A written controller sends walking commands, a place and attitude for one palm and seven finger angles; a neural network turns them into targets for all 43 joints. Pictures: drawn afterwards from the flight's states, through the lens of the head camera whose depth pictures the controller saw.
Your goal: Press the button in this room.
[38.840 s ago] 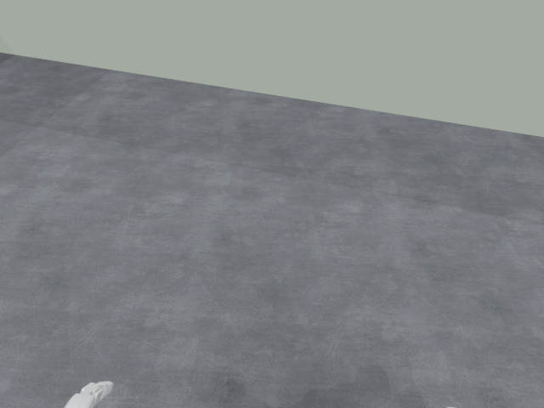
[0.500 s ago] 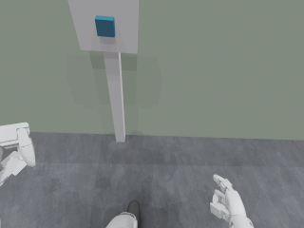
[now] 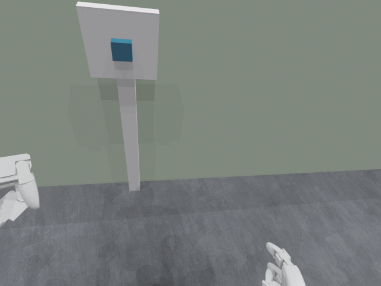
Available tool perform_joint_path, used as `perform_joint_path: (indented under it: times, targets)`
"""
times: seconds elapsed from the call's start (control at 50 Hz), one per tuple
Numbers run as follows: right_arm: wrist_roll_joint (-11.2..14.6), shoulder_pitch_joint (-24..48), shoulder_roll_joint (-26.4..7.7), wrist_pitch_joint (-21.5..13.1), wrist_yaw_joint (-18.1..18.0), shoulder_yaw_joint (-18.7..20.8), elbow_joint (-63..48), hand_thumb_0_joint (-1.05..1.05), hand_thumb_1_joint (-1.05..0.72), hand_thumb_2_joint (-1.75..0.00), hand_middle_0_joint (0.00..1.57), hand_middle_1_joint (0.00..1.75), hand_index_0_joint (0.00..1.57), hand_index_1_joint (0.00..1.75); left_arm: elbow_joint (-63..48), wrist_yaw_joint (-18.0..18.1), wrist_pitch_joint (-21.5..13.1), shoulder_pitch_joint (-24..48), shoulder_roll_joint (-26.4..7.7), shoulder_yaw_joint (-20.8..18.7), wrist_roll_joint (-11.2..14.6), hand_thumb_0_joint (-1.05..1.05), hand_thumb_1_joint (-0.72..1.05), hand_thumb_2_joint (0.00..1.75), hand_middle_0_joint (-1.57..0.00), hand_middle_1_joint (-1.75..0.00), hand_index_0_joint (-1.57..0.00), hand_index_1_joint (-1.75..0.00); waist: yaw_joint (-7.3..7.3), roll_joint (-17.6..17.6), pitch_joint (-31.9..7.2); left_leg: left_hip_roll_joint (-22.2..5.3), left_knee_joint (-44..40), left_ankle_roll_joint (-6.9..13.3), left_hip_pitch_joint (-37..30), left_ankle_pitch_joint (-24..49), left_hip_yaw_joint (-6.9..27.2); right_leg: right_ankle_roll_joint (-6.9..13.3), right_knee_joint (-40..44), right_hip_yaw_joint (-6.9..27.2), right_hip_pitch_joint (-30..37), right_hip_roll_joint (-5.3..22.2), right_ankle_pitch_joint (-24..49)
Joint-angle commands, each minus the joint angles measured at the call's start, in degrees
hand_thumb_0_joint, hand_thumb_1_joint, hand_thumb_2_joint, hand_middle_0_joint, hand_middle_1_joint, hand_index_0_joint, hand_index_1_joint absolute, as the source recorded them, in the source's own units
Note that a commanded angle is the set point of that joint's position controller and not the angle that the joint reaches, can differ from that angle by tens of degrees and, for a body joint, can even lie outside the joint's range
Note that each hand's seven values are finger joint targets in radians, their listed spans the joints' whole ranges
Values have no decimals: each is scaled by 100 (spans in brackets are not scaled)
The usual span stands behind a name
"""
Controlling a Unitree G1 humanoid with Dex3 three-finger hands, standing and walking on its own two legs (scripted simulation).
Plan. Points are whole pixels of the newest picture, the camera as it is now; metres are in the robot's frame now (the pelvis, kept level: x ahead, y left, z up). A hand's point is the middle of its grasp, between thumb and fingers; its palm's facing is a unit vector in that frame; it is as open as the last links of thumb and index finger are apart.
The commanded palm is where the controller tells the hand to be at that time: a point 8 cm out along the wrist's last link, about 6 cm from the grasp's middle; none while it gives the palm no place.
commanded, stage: stop stepping back and stand still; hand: left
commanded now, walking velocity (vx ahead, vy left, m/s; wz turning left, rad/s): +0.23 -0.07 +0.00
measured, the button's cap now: (122, 49) +0.70 +0.22 +0.12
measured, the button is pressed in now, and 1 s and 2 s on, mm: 0 0 0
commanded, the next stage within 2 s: let the arm hang, fingers relaxed in 0.52 s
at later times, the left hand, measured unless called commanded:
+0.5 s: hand out of the picture +0.18 +0.27 +0.18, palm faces +0.38 -0.81 -0.45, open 3.1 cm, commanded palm +0.11 +0.31 +0.17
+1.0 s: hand out of the picture +0.03 +0.22 -0.18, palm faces +0.12 -0.97 -0.21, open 3.7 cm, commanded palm none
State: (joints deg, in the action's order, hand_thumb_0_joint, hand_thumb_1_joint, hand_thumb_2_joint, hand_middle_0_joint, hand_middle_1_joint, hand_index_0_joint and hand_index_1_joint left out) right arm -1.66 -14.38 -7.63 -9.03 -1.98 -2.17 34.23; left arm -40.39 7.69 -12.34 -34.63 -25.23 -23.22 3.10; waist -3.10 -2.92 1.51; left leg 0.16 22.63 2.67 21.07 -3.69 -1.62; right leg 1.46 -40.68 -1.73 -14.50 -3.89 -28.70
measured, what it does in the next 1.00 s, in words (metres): steps on the spot: right foot, then left foot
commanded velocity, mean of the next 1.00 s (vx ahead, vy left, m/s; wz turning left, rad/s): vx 0.02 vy -0.04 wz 0.00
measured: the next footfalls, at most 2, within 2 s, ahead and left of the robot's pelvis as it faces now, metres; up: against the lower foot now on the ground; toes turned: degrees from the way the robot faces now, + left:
right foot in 0.10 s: +0.04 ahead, -0.07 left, +0.00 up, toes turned -2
left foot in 0.28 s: +0.07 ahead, +0.14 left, +0.00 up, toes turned +4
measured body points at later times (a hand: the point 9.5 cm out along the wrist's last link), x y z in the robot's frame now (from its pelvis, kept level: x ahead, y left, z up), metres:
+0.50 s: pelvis -0.01 +0.03 +0.00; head +0.00 +0.05 +0.44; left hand +0.15 +0.31 +0.21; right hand +0.16 -0.18 -0.07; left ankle +0.05 +0.13 -0.74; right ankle +0.00 -0.08 -0.73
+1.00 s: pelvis +0.00 +0.02 -0.01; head +0.02 +0.05 +0.44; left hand +0.03 +0.28 -0.16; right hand +0.07 -0.22 -0.14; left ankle +0.03 +0.14 -0.74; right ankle +0.00 -0.07 -0.74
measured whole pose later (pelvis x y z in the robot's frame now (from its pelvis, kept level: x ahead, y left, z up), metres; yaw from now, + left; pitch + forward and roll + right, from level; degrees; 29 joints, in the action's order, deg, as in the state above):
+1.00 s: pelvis +0.00 +0.02 -0.01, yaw +5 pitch -1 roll -1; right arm -2.0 -13.9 -12.0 1.5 -1.0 -0.2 53.5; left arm 50.1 1.3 2.1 -15.7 -13.0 -2.1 -0.8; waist 0.1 -2.2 3.9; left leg 0.0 32.2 0.5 17.9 -13.5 1.6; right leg 1.8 -29.5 -8.0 -12.2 0.1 -16.6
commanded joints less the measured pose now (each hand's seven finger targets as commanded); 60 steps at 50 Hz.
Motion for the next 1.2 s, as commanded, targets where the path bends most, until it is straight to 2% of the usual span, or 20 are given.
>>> perform_joint_path:
  times: [0.0,0.04,0.08,0.1,0.18,0.24,0.28,0.34,0.42,0.48,0.54,0.58,0.6,0.64,0.72,0.78,0.82,0.92,1.04,1.18]
  targets:
    - [32,682,-1055,-19,-24,464,-903,0,-90,-90,20,30,20,30,-736,77,-193,-1306,-483,-606,60,0,90,90,-130,-150,-130,-150,334,1813,-1167,-617,-1446,-760,27,-2471,682,85,1384,-671,1331,-219,30]
    - [73,662,-1027,183,-138,482,-864,0,-90,-90,20,30,20,30,-327,94,18,-1071,-504,-568,66,0,90,90,-130,-150,-130,-150,292,823,-852,-296,-426,-730,130,-2428,227,257,2217,-389,1086,175,-14]
    - [94,589,-1011,424,-240,490,-720,0,-90,-90,20,30,20,30,-74,123,140,-443,-659,-605,119,0,90,90,-130,-150,-130,-150,199,-761,-455,-25,2506,-465,70,-1727,147,941,3250,1624,-577,1982,-758]
    - [39,740,-1048,460,-262,464,-635,0,-90,-90,20,30,20,30,-79,140,143,117,-795,-672,123,0,90,90,-130,-150,-130,-150,246,-912,-99,-87,3278,-415,677,-1704,270,1142,3415,1818,-756,2423,-502]
    - [135,752,-1061,252,-320,437,-560,0,-90,-90,20,30,20,30,485,138,167,826,-274,-41,-101,0,90,90,-130,-150,-130,-150,145,-826,2,-454,2180,-182,-80,-1683,310,684,2735,708,-951,1789,-686]
    - [123,935,-1162,92,-433,396,-567,0,-90,-90,20,30,20,30,-368,179,74,1467,-219,333,-173,0,90,90,-130,-150,-130,-150,121,816,282,-304,471,-152,-935,-1421,59,377,1609,17,-1075,1197,-107]
    - [109,770,-1221,-69,-372,347,-706,0,-90,-90,20,30,20,30,-1021,212,-97,1625,-377,213,-230,0,90,90,-130,-150,-130,-150,213,2487,246,-1445,-751,336,-887,-1394,2328,-118,96,-237,-1204,350,249]
    - [7,757,-971,-265,-255,353,-642,0,-90,-90,20,30,20,30,-1448,208,-252,1152,-1055,-503,-183,0,90,90,-130,-150,-130,-150,292,1831,-112,-1712,-1480,427,-348,-2280,2820,-148,-970,299,-707,412,-54]
    - [88,709,-953,-181,-81,391,-789,0,-90,-90,20,30,20,30,-928,231,-218,-416,-614,-616,-129,0,90,90,-130,-150,-130,-150,350,1618,-567,-1255,-1102,194,-3,-2205,1182,-151,509,-164,464,320,480]
    - [150,661,-960,26,-66,400,-870,0,-90,-90,20,30,20,30,-281,171,-150,-776,-427,-537,-91,0,90,90,-130,-150,-130,-150,243,1122,-474,-801,-650,-120,580,-2389,565,-84,1657,-273,1226,292,962]
    - [101,702,-987,174,-134,450,-857,0,-90,-90,20,30,20,30,0,146,-114,-285,-502,-584,-12,0,90,90,-130,-150,-130,-150,160,65,-335,-350,754,-297,-55,-1477,299,323,2725,1085,132,1233,703]
    - [199,584,-980,164,-177,451,-686,0,-90,-90,20,30,20,30,139,169,-16,-186,-410,-404,2,0,90,90,-130,-150,-130,-150,189,-529,-431,-264,1358,-265,-426,-1329,290,439,2827,1362,-334,1564,313]
    - [116,647,-1875,-29,395,723,631,0,-90,-90,20,30,20,30,4291,-553,766,862,167,1521,-674,0,90,90,-130,-150,-130,-150,-54,-291,-287,-624,2338,-257,185,-755,414,606,1518,601,-609,2042,2918]
    - [144,192,-1427,371,301,728,493,0,-90,-90,20,30,20,30,4446,-719,1138,807,444,1558,-597,0,90,90,-123,-142,-123,-142,-24,-301,-681,-398,2074,-230,-205,-547,466,560,893,473,-368,1534,3917]
    - [22,330,-1375,687,204,551,381,0,-90,-90,20,30,20,30,5541,-764,1197,1303,487,1742,-556,0,90,90,-108,-126,-108,-126,224,-1335,-498,-348,1594,-17,-204,218,512,365,829,234,-193,1411,3982]
    - [-54,333,-1487,755,154,489,645,0,-90,-90,20,30,20,30,6566,-705,1280,1607,479,1839,-500,0,90,90,-97,-114,-97,-114,283,-51,-628,-735,889,218,-410,1591,1115,28,536,-33,99,1021,2838]
    - [-55,507,-1440,786,129,405,905,0,-90,-90,20,30,20,30,7303,-666,1293,1680,502,1907,-444,0,90,90,-90,-106,-90,-106,403,878,-466,-793,403,273,-116,1190,1242,-58,829,68,515,827,1863]
    - [-7,253,-973,877,80,326,1463,0,-90,-90,20,30,20,30,8657,-637,1232,1631,669,1983,-386,0,90,90,-71,-86,-71,-86,366,1577,-564,-512,245,-24,-373,24,815,166,1570,228,838,1048,1969]
    - [57,-9,-1051,936,45,365,1967,0,-90,-90,20,30,20,30,9526,-671,1198,1853,615,2097,-372,0,90,90,-49,-62,-49,-62,280,543,-219,-569,25,-62,-718,-339,801,196,2107,171,587,1061,1689]
    - [42,-307,-852,969,36,343,2524,0,-90,-90,20,30,20,30,10176,-642,1225,1751,788,2158,-371,0,90,90,-24,-34,-24,-34,252,130,363,-519,-323,-59,-717,-1060,712,162,2423,224,184,1051,868]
